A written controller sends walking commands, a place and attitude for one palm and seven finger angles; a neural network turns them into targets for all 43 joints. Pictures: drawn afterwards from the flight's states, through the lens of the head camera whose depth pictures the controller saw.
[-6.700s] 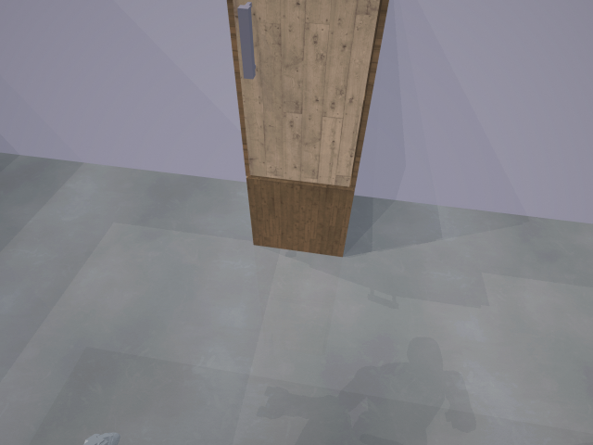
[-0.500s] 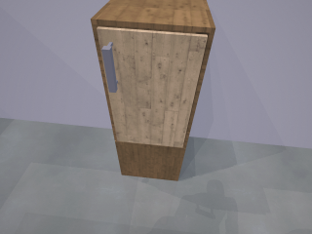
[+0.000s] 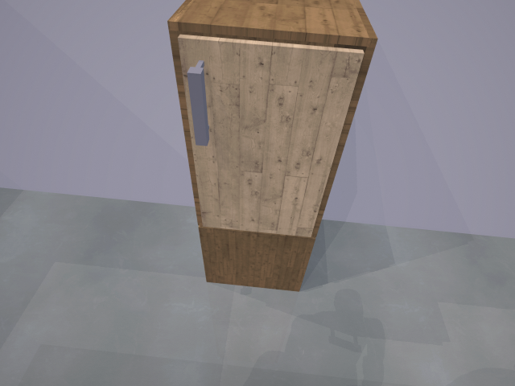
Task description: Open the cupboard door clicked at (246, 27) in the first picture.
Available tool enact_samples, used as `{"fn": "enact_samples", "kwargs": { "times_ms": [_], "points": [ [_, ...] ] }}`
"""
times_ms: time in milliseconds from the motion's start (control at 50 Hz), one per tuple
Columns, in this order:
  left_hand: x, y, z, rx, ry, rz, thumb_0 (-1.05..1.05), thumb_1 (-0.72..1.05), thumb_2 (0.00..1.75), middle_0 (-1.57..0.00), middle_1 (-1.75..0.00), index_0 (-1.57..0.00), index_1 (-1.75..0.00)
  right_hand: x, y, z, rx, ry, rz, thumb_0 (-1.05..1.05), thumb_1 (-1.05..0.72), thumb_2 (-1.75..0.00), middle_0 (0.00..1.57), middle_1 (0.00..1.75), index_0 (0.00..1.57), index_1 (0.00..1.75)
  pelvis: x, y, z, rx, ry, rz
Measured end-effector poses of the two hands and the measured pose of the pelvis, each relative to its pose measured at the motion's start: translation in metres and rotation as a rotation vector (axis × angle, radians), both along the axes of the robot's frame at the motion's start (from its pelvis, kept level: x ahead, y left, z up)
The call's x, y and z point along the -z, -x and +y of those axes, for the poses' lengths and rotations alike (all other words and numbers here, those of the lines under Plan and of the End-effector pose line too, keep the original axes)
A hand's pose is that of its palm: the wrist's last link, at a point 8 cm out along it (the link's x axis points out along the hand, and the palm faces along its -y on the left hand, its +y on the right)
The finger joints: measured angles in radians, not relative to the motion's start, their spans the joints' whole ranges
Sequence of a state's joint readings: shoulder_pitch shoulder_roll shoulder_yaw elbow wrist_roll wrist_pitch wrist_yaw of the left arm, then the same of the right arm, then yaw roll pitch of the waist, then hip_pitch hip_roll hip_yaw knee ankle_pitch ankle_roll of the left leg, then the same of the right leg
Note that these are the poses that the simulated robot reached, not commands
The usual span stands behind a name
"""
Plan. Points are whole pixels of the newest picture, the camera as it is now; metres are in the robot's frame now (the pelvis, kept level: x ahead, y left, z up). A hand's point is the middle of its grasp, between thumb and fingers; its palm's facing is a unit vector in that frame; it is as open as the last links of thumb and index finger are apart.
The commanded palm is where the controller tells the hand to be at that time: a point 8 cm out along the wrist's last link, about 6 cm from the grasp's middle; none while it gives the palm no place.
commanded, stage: come to a stop and stand still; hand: left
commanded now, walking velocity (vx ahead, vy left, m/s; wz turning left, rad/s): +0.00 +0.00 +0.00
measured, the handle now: (201, 104) +0.63 +0.16 +0.12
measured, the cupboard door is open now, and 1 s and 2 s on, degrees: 0 0 0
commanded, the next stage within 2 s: look again from close up in 0.18 s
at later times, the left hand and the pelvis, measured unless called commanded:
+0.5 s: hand out of the picture -0.03 +0.14 -0.17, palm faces +0.04 -0.99 -0.15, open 7.3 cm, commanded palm none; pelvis +0.02 -0.01 +0.00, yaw -1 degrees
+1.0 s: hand (151, 365) +0.17 +0.18 -0.07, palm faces +0.25 -0.94 -0.23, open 7.3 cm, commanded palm +0.14 +0.20 -0.05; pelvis +0.04 -0.02 -0.01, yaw +1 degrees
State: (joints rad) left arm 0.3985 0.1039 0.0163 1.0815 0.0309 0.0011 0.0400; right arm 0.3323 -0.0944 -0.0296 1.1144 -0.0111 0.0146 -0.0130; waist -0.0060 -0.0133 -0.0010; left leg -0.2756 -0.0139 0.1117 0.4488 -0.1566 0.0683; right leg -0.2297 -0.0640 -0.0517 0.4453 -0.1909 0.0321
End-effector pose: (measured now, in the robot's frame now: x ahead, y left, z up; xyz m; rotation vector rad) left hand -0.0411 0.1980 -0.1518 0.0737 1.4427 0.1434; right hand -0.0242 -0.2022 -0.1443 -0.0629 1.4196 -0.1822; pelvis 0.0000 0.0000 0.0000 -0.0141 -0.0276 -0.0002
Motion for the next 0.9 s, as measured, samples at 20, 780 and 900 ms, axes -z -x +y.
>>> {"fn": "enact_samples", "kwargs": {
  "times_ms": [20, 780, 900],
  "points": [
    [-0.001, 0.002, 0.001, -0.002, -0.004, 0.006, 0.00, 0.91, 0.90, -0.20, -0.30, -0.20, -0.30, 0.001, -0.003, 0.000, -0.002, 0.000, -0.006, 0.01, -0.91, -0.90, 0.20, 0.30, 0.20, 0.30, 0.000, 0.000, 0.001, 0.000, -0.001, 0.001],
    [-0.008, -0.058, -0.014, 0.045, -0.024, -0.036, 0.01, 0.92, 0.90, -0.20, -0.30, -0.20, -0.30, -0.001, -0.029, -0.020, 0.009, -0.007, 0.007, 0.01, -0.91, -0.90, 0.20, 0.30, 0.20, 0.30, -0.004, -0.031, -0.019, 0.021, -0.011, 0.014],
    [-0.022, -0.082, 0.002, -0.016, -0.078, -0.125, 0.04, 0.95, 0.90, -0.21, -0.30, -0.21, -0.30, -0.004, -0.041, -0.028, -0.017, 0.028, -0.068, 0.02, -0.93, -0.90, 0.20, 0.30, 0.20, 0.30, -0.001, -0.035, -0.020, 0.012, -0.010, 0.009]
  ]
}}
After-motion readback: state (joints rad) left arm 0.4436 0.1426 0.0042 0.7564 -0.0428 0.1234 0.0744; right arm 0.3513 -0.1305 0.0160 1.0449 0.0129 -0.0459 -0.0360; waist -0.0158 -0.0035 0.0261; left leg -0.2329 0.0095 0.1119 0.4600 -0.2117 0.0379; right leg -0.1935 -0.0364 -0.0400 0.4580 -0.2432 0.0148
